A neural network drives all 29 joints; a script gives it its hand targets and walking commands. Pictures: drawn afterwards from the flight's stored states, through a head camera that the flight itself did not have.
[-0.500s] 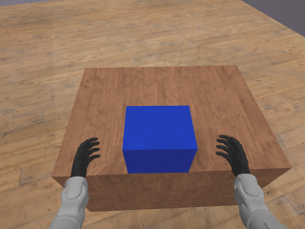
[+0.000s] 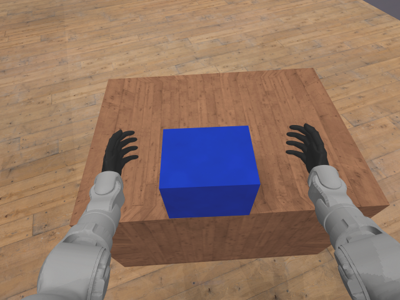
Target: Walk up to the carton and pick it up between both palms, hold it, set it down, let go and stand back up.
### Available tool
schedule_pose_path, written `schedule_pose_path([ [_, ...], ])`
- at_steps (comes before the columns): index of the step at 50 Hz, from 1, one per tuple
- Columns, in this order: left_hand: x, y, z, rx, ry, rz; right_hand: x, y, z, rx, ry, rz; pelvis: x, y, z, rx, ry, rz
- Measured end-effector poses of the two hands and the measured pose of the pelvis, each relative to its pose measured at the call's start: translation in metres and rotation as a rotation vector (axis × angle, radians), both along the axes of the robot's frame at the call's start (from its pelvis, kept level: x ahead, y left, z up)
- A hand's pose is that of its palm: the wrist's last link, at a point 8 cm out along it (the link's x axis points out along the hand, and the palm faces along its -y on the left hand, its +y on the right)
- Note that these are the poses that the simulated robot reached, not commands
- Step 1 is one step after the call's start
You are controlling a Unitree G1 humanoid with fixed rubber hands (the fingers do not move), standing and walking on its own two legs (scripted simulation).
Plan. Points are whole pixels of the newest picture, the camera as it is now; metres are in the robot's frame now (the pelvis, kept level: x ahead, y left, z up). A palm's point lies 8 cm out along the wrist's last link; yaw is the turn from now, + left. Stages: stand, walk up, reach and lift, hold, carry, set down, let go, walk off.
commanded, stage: reach and lift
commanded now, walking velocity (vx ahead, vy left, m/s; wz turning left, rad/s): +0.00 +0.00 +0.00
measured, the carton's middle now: (207, 173) +0.44 +0.04 -0.10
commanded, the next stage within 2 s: none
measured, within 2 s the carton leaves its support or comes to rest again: neither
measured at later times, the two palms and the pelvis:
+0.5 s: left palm (118, 141) +0.42 +0.24 +0.05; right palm (312, 131) +0.45 -0.19 +0.07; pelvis -0.02 -0.01 -0.01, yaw +0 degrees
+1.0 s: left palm (134, 169) +0.42 +0.23 -0.06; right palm (284, 162) +0.45 -0.16 -0.05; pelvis -0.01 +0.00 -0.05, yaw +0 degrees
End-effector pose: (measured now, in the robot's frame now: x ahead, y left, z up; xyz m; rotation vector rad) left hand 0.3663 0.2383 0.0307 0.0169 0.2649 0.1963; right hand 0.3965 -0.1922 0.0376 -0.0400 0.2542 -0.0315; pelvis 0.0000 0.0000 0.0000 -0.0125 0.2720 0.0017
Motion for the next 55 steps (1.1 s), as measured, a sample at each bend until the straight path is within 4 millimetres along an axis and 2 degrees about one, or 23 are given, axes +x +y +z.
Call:
schedule_pose_path([
  [9, 0.022, -0.001, 0.009, 0.014, -0.011, 0.011, 0.028, 0.005, 0.012, 0.003, -0.003, -0.008, -0.01, -0.004, -0.01, -0.002, 0.079, 0.006],
  [21, 0.05, -0.002, 0.022, 0.016, -0.01, 0.011, 0.054, 0.004, 0.03, -0.005, -0.008, -0.015, -0.018, -0.007, -0.015, 0.0, 0.152, 0.001],
  [25, 0.055, -0.003, 0.021, 0.023, -0.001, 0.003, 0.058, 0.004, 0.029, -0.015, 0.001, -0.019, -0.018, -0.007, -0.015, 0.001, 0.166, 0.001],
  [29, 0.051, -0.003, 0.006, 0.03, 0.021, -0.007, 0.057, 0.005, 0.016, -0.025, 0.021, -0.025, -0.017, -0.007, -0.015, 0.002, 0.18, 0.005],
  [37, 0.031, 0.0, -0.051, 0.03, 0.072, 0.01, 0.043, 0.016, -0.042, -0.025, 0.06, 0.007, -0.017, -0.003, -0.025, -0.001, 0.254, 0.013],
  [42, 0.03, -0.001, -0.076, 0.027, 0.054, 0.022, 0.044, 0.029, -0.068, -0.01, 0.036, 0.038, -0.016, -0.001, -0.036, -0.009, 0.322, 0.015],
  [47, 0.043, -0.008, -0.085, 0.024, 0.008, 0.0, 0.051, 0.035, -0.081, 0.0, 0.006, 0.035, -0.014, 0.001, -0.047, -0.017, 0.357, 0.015],
  [51, 0.052, -0.014, -0.086, 0.023, -0.013, -0.023, 0.054, 0.033, -0.087, -0.013, 0.001, 0.023, -0.011, 0.003, -0.052, -0.019, 0.352, 0.007],
  [55, 0.051, -0.018, -0.088, 0.027, -0.009, -0.036, 0.053, 0.027, -0.088, -0.022, -0.008, 0.008, -0.007, 0.006, -0.054, -0.02, 0.336, -0.002],
])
